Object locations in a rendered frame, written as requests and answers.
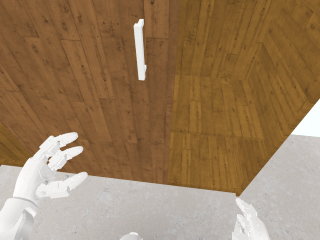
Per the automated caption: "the right robot hand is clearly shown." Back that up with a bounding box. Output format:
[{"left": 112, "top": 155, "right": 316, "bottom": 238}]
[{"left": 232, "top": 198, "right": 270, "bottom": 240}]

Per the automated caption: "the handle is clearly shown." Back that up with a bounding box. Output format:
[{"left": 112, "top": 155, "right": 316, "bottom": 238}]
[{"left": 133, "top": 19, "right": 147, "bottom": 81}]

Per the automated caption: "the wardrobe door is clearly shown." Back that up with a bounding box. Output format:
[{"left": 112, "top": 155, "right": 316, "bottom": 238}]
[
  {"left": 0, "top": 0, "right": 181, "bottom": 185},
  {"left": 0, "top": 122, "right": 32, "bottom": 162}
]

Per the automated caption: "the left robot forearm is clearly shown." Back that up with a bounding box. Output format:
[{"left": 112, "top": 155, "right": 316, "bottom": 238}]
[{"left": 0, "top": 197, "right": 39, "bottom": 240}]

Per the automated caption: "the left robot hand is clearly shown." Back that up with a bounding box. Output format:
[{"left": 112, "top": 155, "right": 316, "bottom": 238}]
[{"left": 13, "top": 132, "right": 88, "bottom": 205}]

